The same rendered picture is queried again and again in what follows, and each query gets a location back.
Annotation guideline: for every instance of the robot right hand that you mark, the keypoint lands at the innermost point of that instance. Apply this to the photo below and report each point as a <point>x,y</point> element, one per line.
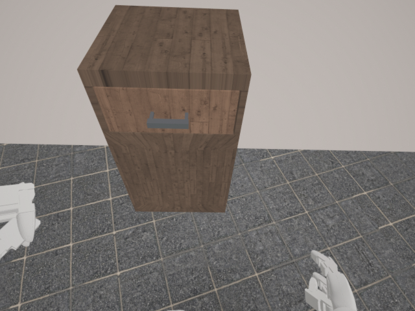
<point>335,289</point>

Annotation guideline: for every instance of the cabinet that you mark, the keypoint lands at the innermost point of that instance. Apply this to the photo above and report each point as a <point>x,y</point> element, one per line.
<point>172,48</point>

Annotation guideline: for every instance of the drawer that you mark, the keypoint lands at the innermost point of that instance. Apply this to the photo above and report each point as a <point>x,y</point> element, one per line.
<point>126,109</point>

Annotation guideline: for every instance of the robot left hand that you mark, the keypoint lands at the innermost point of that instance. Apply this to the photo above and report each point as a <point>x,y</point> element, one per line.
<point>16,207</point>

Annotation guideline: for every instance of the handle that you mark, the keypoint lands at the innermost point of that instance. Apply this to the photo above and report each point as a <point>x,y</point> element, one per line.
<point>168,123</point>

